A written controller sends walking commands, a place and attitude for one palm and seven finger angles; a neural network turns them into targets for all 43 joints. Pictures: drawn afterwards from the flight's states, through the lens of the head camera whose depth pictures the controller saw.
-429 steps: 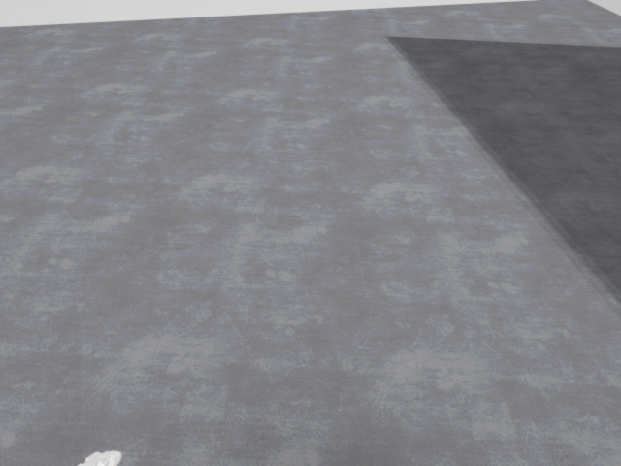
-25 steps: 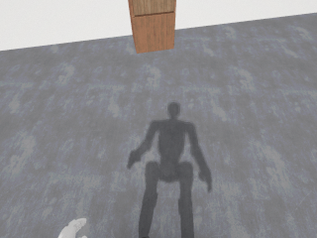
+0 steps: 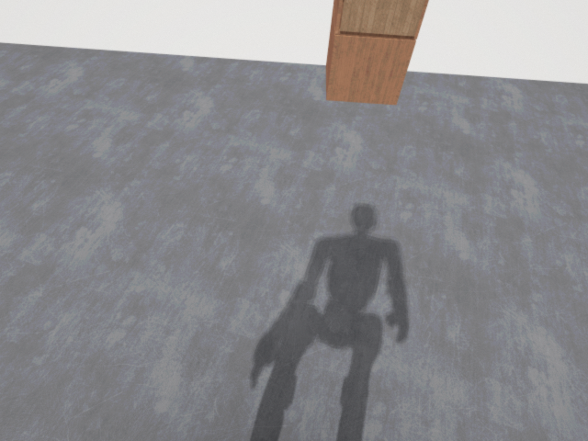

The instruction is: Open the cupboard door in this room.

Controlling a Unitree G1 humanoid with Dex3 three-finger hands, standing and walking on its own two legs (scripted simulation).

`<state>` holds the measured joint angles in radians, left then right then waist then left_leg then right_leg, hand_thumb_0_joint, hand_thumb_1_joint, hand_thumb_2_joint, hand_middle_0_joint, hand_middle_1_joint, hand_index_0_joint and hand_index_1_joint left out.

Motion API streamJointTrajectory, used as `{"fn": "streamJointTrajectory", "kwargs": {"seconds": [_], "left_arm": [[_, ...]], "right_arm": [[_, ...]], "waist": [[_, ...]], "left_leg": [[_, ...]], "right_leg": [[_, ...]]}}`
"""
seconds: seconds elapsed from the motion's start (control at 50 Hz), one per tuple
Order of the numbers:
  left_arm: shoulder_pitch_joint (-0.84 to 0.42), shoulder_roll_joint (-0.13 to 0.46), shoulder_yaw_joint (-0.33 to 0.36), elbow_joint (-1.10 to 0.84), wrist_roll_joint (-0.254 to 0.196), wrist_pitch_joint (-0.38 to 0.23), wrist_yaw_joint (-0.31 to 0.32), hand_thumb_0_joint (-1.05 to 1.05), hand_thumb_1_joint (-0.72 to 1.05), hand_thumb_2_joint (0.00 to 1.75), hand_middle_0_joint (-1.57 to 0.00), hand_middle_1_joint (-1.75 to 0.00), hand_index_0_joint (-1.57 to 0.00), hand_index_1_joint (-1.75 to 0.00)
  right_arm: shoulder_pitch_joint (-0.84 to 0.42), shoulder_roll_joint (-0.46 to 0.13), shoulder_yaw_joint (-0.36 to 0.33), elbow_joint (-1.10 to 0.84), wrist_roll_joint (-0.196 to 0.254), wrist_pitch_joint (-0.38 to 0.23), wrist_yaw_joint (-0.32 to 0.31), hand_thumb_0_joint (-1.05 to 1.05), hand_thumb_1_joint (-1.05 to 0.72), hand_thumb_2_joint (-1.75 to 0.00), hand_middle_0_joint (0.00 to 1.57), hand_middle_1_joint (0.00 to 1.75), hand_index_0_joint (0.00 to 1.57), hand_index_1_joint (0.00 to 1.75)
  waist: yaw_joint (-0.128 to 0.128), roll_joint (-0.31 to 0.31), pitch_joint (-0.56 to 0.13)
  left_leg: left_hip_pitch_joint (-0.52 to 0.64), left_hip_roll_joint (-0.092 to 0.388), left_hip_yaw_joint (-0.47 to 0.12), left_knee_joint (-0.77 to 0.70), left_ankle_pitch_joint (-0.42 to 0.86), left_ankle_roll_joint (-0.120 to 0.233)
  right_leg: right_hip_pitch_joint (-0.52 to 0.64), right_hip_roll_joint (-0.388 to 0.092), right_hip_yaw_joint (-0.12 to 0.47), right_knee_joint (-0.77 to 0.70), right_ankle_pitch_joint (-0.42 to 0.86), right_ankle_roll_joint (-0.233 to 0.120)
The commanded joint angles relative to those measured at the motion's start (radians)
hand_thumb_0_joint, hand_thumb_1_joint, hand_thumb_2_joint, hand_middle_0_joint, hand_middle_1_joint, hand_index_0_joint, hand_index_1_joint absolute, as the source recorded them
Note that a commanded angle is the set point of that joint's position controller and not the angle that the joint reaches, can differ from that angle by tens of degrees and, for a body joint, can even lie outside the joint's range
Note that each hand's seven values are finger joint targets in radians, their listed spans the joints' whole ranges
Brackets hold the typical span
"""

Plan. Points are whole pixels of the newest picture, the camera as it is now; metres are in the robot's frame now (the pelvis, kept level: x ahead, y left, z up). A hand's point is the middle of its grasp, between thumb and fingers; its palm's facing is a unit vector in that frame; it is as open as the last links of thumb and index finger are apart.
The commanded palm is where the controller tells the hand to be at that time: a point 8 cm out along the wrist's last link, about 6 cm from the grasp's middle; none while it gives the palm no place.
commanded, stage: turn or walk to find it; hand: left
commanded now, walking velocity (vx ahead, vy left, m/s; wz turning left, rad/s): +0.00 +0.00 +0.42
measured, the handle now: out of the picture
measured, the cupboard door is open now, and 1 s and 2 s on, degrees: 0 0 0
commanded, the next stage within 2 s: stand and wait in 0.44 s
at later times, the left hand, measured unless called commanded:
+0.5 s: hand out of the picture -0.03 +0.22 -0.18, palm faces +0.22 -0.95 -0.21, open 7.4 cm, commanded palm none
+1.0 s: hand out of the picture -0.07 +0.20 -0.16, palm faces +0.21 -0.95 -0.23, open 7.3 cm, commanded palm none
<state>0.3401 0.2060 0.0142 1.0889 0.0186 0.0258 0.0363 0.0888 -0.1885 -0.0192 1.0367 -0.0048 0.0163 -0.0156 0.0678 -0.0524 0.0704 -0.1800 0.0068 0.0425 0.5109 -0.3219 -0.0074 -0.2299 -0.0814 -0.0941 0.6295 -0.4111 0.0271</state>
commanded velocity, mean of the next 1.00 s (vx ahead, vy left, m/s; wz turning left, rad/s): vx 0.00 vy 0.00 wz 0.18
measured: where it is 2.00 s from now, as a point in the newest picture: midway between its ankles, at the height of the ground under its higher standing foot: outside the picture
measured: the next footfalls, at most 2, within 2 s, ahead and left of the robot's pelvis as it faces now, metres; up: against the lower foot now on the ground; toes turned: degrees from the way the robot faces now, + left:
right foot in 0.20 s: +0.03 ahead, -0.13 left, +0.00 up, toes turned -3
left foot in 0.50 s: -0.02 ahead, +0.13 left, +0.00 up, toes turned +17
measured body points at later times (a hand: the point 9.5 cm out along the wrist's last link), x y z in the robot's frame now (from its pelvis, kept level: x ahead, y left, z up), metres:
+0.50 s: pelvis -0.04 +0.02 -0.01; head -0.01 +0.04 +0.44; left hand -0.04 +0.27 -0.17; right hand +0.07 -0.23 -0.14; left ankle -0.06 +0.12 -0.73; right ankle -0.01 -0.13 -0.73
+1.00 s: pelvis -0.05 +0.02 +0.01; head -0.04 +0.01 +0.46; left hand -0.08 +0.25 -0.15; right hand +0.01 -0.19 -0.16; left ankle -0.06 +0.12 -0.73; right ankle -0.05 -0.10 -0.73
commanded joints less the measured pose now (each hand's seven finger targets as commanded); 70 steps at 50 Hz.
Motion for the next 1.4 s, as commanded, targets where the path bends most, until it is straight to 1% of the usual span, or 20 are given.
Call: {"fn": "streamJointTrajectory", "kwargs": {"seconds": [0.0, 0.14, 0.18, 0.2, 0.22, 0.26, 0.38, 0.44, 0.46, 0.48, 0.5, 0.54, 0.62, 0.7, 0.82, 0.88, 0.9, 0.96, 1.06, 1.38], "left_arm": [[-0.046, 0.086, 0.019, -0.057, -0.012, -0.011, -0.003, 0.00, 0.90, 0.90, -0.20, -0.30, -0.20, -0.30], [0.050, 0.073, 0.030, -0.043, -0.003, -0.024, -0.010, 0.00, 0.90, 0.90, -0.20, -0.30, -0.20, -0.30], [0.046, 0.168, 0.050, -0.063, 0.012, -0.034, -0.003, 0.00, 0.90, 0.90, -0.20, -0.30, -0.20, -0.30], [0.045, 0.209, 0.063, -0.076, 0.011, -0.036, -0.003, 0.00, 0.90, 0.90, -0.20, -0.30, -0.20, -0.30], [0.047, 0.204, 0.066, -0.085, 0.010, -0.036, -0.002, 0.00, 0.90, 0.90, -0.20, -0.30, -0.20, -0.30], [-0.032, 0.169, 0.059, -0.114, 0.013, -0.033, -0.001, 0.00, 0.90, 0.90, -0.20, -0.30, -0.20, -0.30], [-0.067, 0.211, 0.077, -0.151, 0.021, -0.028, 0.000, 0.00, 0.90, 0.90, -0.20, -0.30, -0.20, -0.30], [-0.085, 0.210, 0.080, -0.158, 0.010, -0.019, -0.004, 0.00, 0.90, 0.90, -0.20, -0.30, -0.20, -0.30], [-0.083, 0.184, 0.075, -0.161, 0.000, -0.013, -0.006, 0.00, 0.90, 0.90, -0.20, -0.30, -0.20, -0.30], [-0.059, 0.116, 0.064, -0.184, -0.007, -0.005, -0.011, 0.00, 0.90, 0.90, -0.20, -0.30, -0.20, -0.30], [-0.105, 0.092, 0.045, -0.206, -0.003, -0.002, -0.010, 0.00, 0.90, 0.90, -0.20, -0.30, -0.20, -0.30], [-0.155, 0.098, 0.052, -0.175, -0.001, 0.015, -0.005, 0.00, 0.90, 0.90, -0.20, -0.30, -0.20, -0.30], [-0.087, 0.081, 0.043, -0.093, 0.000, 0.005, -0.018, 0.00, 0.90, 0.90, -0.20, -0.30, -0.20, -0.30], [-0.098, 0.061, 0.027, -0.078, -0.001, 0.002, -0.013, 0.00, 0.90, 0.90, -0.20, -0.30, -0.20, -0.30], [-0.092, 0.032, 0.011, -0.053, -0.004, 0.000, -0.005, 0.00, 0.90, 0.90, -0.20, -0.30, -0.20, -0.30], [-0.005, 0.038, 0.004, -0.003, -0.002, -0.017, 0.002, 0.00, 0.90, 0.90, -0.20, -0.30, -0.20, -0.30], [-0.010, 0.062, 0.003, 0.006, -0.001, -0.027, 0.007, 0.00, 0.90, 0.90, -0.20, -0.30, -0.20, -0.30], [-0.050, 0.077, 0.000, 0.007, -0.009, -0.043, 0.002, 0.00, 0.90, 0.90, -0.20, -0.30, -0.20, -0.30], [-0.012, 0.039, -0.010, 0.021, -0.013, -0.044, 0.005, 0.00, 0.90, 0.90, -0.20, -0.30, -0.20, -0.30], [0.062, -0.004, -0.011, 0.048, -0.013, -0.051, 0.009, 0.00, 0.90, 0.90, -0.20, -0.30, -0.20, -0.30]], "right_arm": [[0.064, -0.178, -0.034, -0.007, -0.007, -0.018, -0.023, 0.00, -0.90, -0.90, 0.20, 0.30, 0.20, 0.30], [0.013, -0.180, -0.059, -0.049, -0.005, -0.006, -0.009, 0.00, -0.90, -0.90, 0.20, 0.30, 0.20, 0.30], [0.029, -0.110, -0.053, -0.080, 0.003, -0.005, 0.002, 0.00, -0.90, -0.90, 0.20, 0.30, 0.20, 0.30], [0.008, -0.095, -0.054, -0.103, -0.001, 0.008, 0.005, 0.00, -0.90, -0.90, 0.20, 0.30, 0.20, 0.30], [-0.029, -0.114, -0.062, -0.109, -0.008, 0.022, 0.007, 0.00, -0.90, -0.90, 0.20, 0.30, 0.20, 0.30], [-0.004, -0.100, -0.065, -0.097, -0.005, 0.024, 0.017, 0.00, -0.90, -0.90, 0.20, 0.30, 0.20, 0.30], [0.021, -0.078, -0.053, -0.116, -0.003, 0.020, 0.030, 0.00, -0.90, -0.90, 0.20, 0.30, 0.20, 0.30], [0.098, -0.091, -0.049, -0.104, -0.008, 0.006, 0.027, 0.00, -0.90, -0.90, 0.20, 0.30, 0.20, 0.30], [0.142, -0.121, -0.054, -0.093, -0.009, -0.006, 0.027, 0.00, -0.90, -0.90, 0.20, 0.30, 0.20, 0.30], [0.175, -0.214, -0.072, -0.096, -0.020, -0.017, 0.023, 0.00, -0.90, -0.90, 0.20, 0.30, 0.20, 0.30], [0.198, -0.268, -0.078, -0.098, -0.017, -0.011, 0.018, 0.00, -0.90, -0.90, 0.20, 0.30, 0.20, 0.30], [0.151, -0.219, -0.066, -0.080, -0.020, -0.017, -0.007, 0.00, -0.90, -0.90, 0.20, 0.30, 0.20, 0.30], [0.122, -0.144, -0.035, -0.059, -0.011, -0.038, -0.019, 0.00, -0.90, -0.90, 0.20, 0.30, 0.20, 0.30], [0.179, -0.126, -0.035, -0.020, -0.007, -0.040, -0.025, 0.00, -0.90, -0.90, 0.20, 0.30, 0.20, 0.30], [0.191, -0.122, -0.039, 0.024, -0.013, -0.033, -0.021, 0.00, -0.90, -0.90, 0.20, 0.30, 0.20, 0.30], [0.181, -0.097, -0.032, 0.041, -0.001, -0.035, -0.017, 0.00, -0.90, -0.90, 0.20, 0.30, 0.20, 0.30], [0.188, -0.065, -0.029, 0.046, 0.006, -0.034, -0.013, 0.00, -0.90, -0.90, 0.20, 0.30, 0.20, 0.30], [0.206, -0.041, -0.014, 0.063, -0.004, -0.023, -0.009, 0.00, -0.90, -0.90, 0.20, 0.30, 0.20, 0.30], [0.239, -0.040, -0.005, 0.101, -0.001, -0.034, -0.012, 0.00, -0.90, -0.90, 0.20, 0.30, 0.20, 0.30], [0.285, -0.003, -0.002, 0.126, -0.003, -0.029, -0.021, 0.00, -0.90, -0.90, 0.20, 0.30, 0.20, 0.30]], "waist": [[-0.071, 0.275, -0.049], [-0.026, 0.159, -0.076], [-0.031, -0.103, -0.086], [-0.009, -0.246, -0.056], [0.012, -0.239, -0.025], [-0.034, -0.121, 0.009], [-0.028, -0.159, -0.049], [-0.061, -0.106, -0.086], [-0.085, 0.009, -0.117], [-0.089, 0.293, -0.136], [-0.106, 0.337, -0.113], [-0.092, 0.288, -0.062], [-0.056, 0.172, -0.090], [-0.072, 0.139, -0.101], [-0.077, 0.167, -0.077], [-0.045, 0.096, -0.080], [-0.057, 0.032, -0.053], [-0.083, -0.124, 0.005], [-0.075, 0.015, 0.006], [-0.074, 0.035, 0.033]], "left_leg": [[0.114, 0.281, -0.229, -0.146, 0.788, 0.179], [-0.020, 0.168, -0.194, -0.061, 0.464, 0.107], [-0.201, 0.023, -0.070, 0.113, 0.156, 0.020], [-0.260, -0.033, -0.019, 0.287, -0.151, -0.007], [-0.279, -0.004, -0.068, 0.452, -0.237, -0.001], [-0.301, 0.016, -0.068, 0.586, -0.179, -0.007], [-0.214, 0.023, 0.020, 0.326, -0.154, -0.026], [-0.069, 0.018, 0.052, 0.048, 0.023, -0.020], [0.042, 0.058, -0.003, -0.082, 0.139, -0.007], [0.121, 0.277, -0.319, -0.169, 0.334, 0.081], [0.046, 0.391, -0.406, -0.234, 0.394, 0.164], [-0.047, 0.327, -0.369, -0.274, 0.229, 0.151], [0.035, 0.230, -0.185, -0.249, 0.396, 0.135], [0.131, 0.243, -0.170, -0.231, 0.534, 0.163], [0.072, 0.243, -0.196, -0.235, 0.409, 0.164], [-0.014, 0.170, -0.143, -0.173, 0.271, 0.093], [-0.062, 0.129, -0.111, -0.148, 0.204, 0.052], [0.006, 0.065, -0.049, -0.147, 0.135, 0.012], [0.041, 0.098, -0.061, -0.180, 0.216, 0.028], [0.027, 0.097, -0.043, -0.167, 0.184, 0.019]], "right_leg": [[-0.132, -0.018, 0.057, 0.161, -0.117, 0.014], [0.035, 0.003, 0.008, -0.155, 0.171, 0.031], [0.155, -0.192, 0.208, -0.268, 0.371, -0.038], [0.121, -0.322, 0.310, -0.332, 0.407, -0.137], [0.044, -0.355, 0.337, -0.354, 0.389, -0.187], [0.013, -0.300, 0.202, -0.313, 0.468, -0.182], [0.056, -0.281, 0.073, -0.247, 0.499, -0.158], [0.016, -0.247, 0.012, -0.136, 0.433, -0.094], [-0.051, -0.209, -0.025, -0.032, 0.343, -0.046], [-0.227, -0.078, -0.075, 0.152, 0.042, 0.027], [-0.238, -0.031, -0.013, 0.300, -0.203, 0.033], [-0.252, -0.027, 0.106, 0.438, -0.121, 0.020], [-0.225, -0.016, 0.108, 0.428, 0.023, 0.029], [-0.200, -0.013, 0.091, 0.283, -0.001, 0.036], [-0.059, -0.002, 0.064, 0.000, -0.015, 0.019], [0.102, -0.013, 0.063, -0.281, 0.221, 0.010], [0.126, -0.066, 0.133, -0.316, 0.264, -0.011], [-0.025, -0.114, 0.195, -0.336, 0.215, -0.067], [-0.006, -0.059, 0.148, -0.322, 0.232, -0.045], [-0.017, -0.048, 0.158, -0.364, 0.179, -0.058]]}}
